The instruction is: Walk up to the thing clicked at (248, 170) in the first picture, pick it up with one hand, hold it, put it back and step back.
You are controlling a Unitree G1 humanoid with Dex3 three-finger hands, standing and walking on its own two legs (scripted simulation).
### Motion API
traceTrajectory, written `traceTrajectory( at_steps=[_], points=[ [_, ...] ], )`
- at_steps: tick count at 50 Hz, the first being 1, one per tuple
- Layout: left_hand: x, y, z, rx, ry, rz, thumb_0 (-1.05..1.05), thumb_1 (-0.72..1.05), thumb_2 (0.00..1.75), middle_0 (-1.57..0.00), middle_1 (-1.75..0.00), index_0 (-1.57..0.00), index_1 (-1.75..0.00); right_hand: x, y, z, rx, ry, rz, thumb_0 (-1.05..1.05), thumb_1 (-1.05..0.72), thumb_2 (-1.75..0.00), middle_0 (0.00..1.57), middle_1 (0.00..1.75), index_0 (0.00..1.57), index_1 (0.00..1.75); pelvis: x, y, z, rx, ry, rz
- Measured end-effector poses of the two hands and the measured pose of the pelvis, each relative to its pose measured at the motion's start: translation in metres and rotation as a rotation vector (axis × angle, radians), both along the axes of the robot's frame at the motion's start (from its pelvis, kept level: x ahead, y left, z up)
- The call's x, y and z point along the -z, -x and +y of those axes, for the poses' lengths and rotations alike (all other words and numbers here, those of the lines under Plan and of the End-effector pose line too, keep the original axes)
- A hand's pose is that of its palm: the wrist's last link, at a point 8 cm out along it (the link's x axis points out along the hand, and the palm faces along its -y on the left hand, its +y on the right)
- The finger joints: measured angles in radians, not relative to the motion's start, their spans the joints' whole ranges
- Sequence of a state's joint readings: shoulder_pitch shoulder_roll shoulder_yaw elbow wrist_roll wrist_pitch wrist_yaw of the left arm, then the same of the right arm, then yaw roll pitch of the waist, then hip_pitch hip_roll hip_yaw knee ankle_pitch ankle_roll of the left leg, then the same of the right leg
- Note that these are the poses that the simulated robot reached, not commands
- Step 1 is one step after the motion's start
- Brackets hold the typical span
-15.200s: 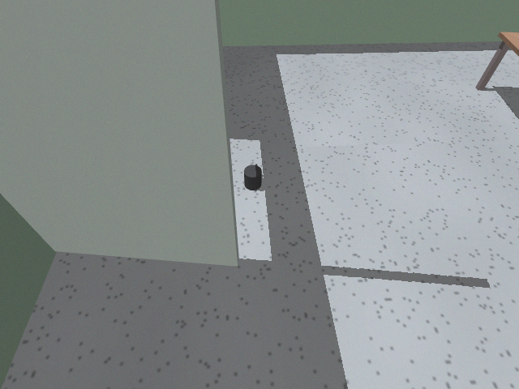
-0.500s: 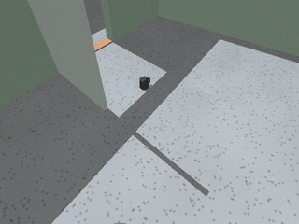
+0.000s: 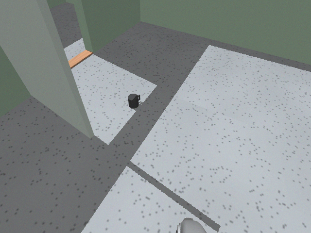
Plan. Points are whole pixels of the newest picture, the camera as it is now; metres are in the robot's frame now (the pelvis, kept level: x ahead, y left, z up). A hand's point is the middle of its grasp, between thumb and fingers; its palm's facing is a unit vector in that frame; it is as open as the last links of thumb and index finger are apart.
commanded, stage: walk up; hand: left
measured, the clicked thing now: (134, 100) +1.32 +0.17 -0.72
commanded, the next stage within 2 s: none
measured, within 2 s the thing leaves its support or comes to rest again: neither
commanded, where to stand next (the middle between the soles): +0.95 -0.06 m, yaw +1 degrees
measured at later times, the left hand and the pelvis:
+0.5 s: hand (85, 179) +0.31 +0.23 -0.15, palm faces +0.00 -0.93 -0.36, open 7.4 cm; pelvis +0.27 -0.04 -0.01, yaw +1 degrees
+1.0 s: hand (100, 118) +0.58 +0.23 -0.14, palm faces -0.10 -0.92 -0.38, open 7.4 cm; pelvis +0.49 -0.04 -0.01, yaw -2 degrees
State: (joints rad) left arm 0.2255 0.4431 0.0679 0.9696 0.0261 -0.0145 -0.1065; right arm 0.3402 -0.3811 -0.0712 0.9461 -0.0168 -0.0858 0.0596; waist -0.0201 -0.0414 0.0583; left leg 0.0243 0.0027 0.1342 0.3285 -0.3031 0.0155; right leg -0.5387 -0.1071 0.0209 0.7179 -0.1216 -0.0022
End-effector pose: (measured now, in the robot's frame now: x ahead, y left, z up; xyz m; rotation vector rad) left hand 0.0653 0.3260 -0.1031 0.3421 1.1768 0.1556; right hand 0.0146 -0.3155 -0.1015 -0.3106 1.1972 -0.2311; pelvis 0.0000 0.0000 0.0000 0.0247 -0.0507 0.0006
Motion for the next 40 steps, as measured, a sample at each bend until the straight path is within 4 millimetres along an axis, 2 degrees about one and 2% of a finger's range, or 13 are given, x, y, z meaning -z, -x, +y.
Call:
traceTrajectory(
  at_steps=[6, 9, 11, 15, 19, 24, 29, 31, 33, 40],
  points=[
    [0.002, -0.111, -0.026, 0.048, -0.040, -0.049, 0.01, 0.91, 0.90, -0.20, -0.30, -0.20, -0.30, 0.030, -0.052, -0.026, 0.025, -0.016, 0.068, 0.01, -0.90, -0.90, 0.21, 0.30, 0.20, 0.30, 0.019, -0.077, -0.024, 0.005, -0.013, 0.029],
    [0.001, -0.164, -0.048, 0.055, -0.045, -0.116, 0.01, 0.91, 0.90, -0.20, -0.30, -0.20, -0.30, 0.042, -0.090, -0.040, 0.020, -0.014, 0.101, 0.01, -0.91, -0.90, 0.21, 0.30, 0.20, 0.30, 0.025, -0.111, -0.038, 0.000, 0.034, 0.024],
    [-0.004, -0.187, -0.059, 0.044, -0.035, -0.162, 0.01, 0.91, 0.90, -0.20, -0.30, -0.20, -0.30, 0.040, -0.121, -0.043, -0.003, -0.021, 0.097, 0.01, -0.91, -0.90, 0.21, 0.30, 0.20, 0.30, 0.021, -0.131, -0.044, -0.002, 0.016, 0.019],
    [-0.015, -0.209, -0.071, 0.004, -0.022, -0.177, 0.00, 0.91, 0.90, -0.20, -0.30, -0.20, -0.30, 0.023, -0.194, -0.050, -0.043, -0.018, 0.022, 0.01, -0.91, -0.90, 0.21, 0.30, 0.20, 0.30, 0.006, -0.171, -0.049, 0.001, 0.007, 0.008],
    [-0.013, -0.218, -0.068, -0.013, -0.023, -0.117, 0.00, 0.90, 0.90, -0.21, -0.30, -0.21, -0.30, 0.005, -0.266, -0.054, -0.076, -0.003, -0.080, 0.01, -0.91, -0.90, 0.21, 0.30, 0.20, 0.30, 0.001, -0.209, -0.050, 0.013, 0.023, 0.003],
    [0.001, -0.235, -0.052, -0.036, -0.017, -0.050, 0.00, 0.90, 0.90, -0.21, -0.30, -0.21, -0.30, -0.007, -0.339, -0.048, -0.124, 0.021, -0.115, 0.01, -0.91, -0.90, 0.21, 0.30, 0.20, 0.30, 0.005, -0.258, -0.043, -0.003, 0.054, 0.009],
    [0.029, -0.271, -0.025, -0.064, -0.008, -0.012, 0.01, 0.90, 0.90, -0.21, -0.30, -0.21, -0.30, -0.006, -0.406, -0.031, -0.164, 0.061, -0.124, 0.01, -0.91, -0.90, 0.21, 0.30, 0.20, 0.30, 0.022, -0.316, -0.025, -0.014, 0.059, 0.013],
    [0.038, -0.290, -0.018, -0.069, -0.009, 0.012, 0.01, 0.90, 0.90, -0.21, -0.30, -0.21, -0.30, -0.005, -0.425, -0.024, -0.162, 0.078, -0.144, 0.01, -0.91, -0.90, 0.21, 0.30, 0.20, 0.30, 0.027, -0.335, -0.018, -0.007, 0.030, 0.008],
    [0.039, -0.311, -0.017, -0.052, -0.005, 0.033, 0.01, 0.91, 0.90, -0.20, -0.30, -0.20, -0.30, -0.007, -0.436, -0.018, -0.135, 0.073, -0.162, 0.01, -0.91, -0.90, 0.21, 0.30, 0.20, 0.30, 0.024, -0.352, -0.013, -0.003, 0.036, 0.003],
    [0.018, -0.394, -0.019, 0.007, 0.009, -0.002, 0.01, 0.91, 0.90, -0.20, -0.30, -0.20, -0.30, -0.018, -0.448, -0.009, -0.062, 0.043, -0.105, 0.01, -0.91, -0.90, 0.21, 0.30, 0.20, 0.30, 0.004, -0.407, -0.014, 0.011, 0.025, -0.004]
  ],
)
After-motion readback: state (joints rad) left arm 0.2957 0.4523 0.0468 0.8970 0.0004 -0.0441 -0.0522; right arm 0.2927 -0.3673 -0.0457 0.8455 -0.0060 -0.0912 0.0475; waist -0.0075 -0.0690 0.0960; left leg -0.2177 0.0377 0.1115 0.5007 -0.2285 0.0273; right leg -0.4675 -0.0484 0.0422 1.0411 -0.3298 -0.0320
